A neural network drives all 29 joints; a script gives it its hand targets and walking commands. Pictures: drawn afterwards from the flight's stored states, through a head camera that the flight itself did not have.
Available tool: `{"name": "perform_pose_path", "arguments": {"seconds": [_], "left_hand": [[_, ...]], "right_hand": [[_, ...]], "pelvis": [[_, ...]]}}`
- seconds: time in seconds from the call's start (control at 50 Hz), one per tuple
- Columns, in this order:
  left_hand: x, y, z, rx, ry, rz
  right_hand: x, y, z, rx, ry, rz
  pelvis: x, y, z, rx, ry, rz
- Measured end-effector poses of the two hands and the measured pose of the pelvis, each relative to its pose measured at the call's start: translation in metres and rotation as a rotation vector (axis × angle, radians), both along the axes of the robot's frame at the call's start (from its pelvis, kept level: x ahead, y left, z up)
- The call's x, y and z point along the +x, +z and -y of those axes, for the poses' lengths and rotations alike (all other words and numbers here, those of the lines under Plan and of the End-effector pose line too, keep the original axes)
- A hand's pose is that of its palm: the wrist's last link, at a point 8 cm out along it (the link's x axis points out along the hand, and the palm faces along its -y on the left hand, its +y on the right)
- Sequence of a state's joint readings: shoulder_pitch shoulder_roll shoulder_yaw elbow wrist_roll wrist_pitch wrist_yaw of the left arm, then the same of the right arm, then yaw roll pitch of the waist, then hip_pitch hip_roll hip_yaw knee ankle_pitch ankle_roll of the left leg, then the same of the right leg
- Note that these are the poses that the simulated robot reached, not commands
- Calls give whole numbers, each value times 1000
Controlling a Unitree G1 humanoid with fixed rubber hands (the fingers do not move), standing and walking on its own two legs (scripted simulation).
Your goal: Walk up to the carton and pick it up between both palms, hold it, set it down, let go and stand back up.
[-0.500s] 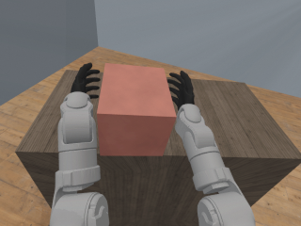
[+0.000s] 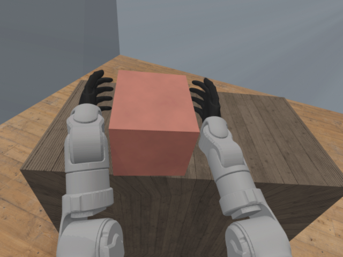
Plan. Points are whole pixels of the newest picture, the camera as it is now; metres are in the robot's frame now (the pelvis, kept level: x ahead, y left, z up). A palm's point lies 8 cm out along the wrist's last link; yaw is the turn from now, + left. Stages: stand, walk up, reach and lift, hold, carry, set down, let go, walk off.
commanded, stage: set down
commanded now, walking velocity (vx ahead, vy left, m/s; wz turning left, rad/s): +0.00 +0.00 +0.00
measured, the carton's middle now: (151, 122) +0.39 +0.01 +0.16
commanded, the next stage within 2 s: none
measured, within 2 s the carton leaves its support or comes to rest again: neither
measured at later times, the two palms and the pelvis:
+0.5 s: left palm (92, 124) +0.40 +0.14 +0.15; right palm (198, 116) +0.40 -0.11 +0.17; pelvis +0.03 +0.01 +0.00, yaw +1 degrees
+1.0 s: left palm (104, 122) +0.41 +0.12 +0.15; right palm (206, 119) +0.40 -0.13 +0.16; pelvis +0.02 +0.01 +0.00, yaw +0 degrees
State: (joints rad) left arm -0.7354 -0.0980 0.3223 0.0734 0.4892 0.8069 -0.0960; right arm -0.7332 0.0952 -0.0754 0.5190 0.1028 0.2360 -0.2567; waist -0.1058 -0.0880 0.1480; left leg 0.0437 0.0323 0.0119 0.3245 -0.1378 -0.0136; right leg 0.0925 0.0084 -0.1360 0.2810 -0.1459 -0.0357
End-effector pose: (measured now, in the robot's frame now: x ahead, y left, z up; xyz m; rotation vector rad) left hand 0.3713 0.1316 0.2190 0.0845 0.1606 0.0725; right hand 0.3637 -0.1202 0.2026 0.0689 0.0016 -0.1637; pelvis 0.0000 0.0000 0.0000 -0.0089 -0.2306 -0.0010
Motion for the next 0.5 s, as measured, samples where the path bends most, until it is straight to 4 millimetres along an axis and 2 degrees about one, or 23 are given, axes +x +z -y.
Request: {"name": "perform_pose_path", "arguments": {"seconds": [0.2,0.32,0.4,0.5], "left_hand": [[10,-20,8,20,-43,33],[16,-29,1,8,-13,41],[23,-49,-8,24,9,-22],[31,-69,-9,28,-4,-47]], "right_hand": [[1,-18,8,-14,-40,50],[13,-10,0,-38,-20,146],[25,-11,-10,-54,7,150],[33,-28,-13,-53,12,131]], "pelvis": [[5,1,-4,4,-4,-27],[12,1,-7,5,-15,-41],[18,2,-8,6,-3,-34],[28,2,-10,0,17,-36]]}}
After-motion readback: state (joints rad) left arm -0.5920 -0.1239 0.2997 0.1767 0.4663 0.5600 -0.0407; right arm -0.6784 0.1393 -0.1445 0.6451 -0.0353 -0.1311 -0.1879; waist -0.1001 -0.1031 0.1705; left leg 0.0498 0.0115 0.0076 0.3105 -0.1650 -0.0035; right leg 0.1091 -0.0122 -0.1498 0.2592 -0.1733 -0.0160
